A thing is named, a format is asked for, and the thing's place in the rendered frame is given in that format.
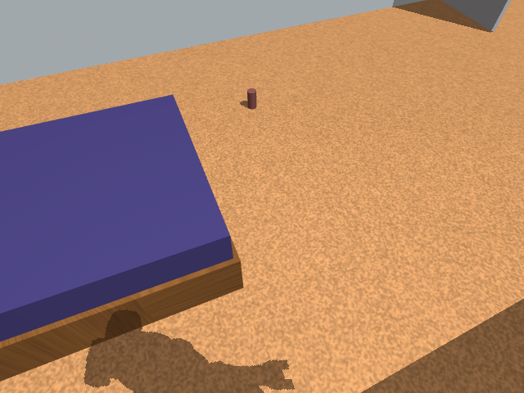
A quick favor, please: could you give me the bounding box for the bed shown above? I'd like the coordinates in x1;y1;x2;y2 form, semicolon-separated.
0;95;243;381

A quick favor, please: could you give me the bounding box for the can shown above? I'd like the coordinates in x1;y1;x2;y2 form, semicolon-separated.
247;88;256;110

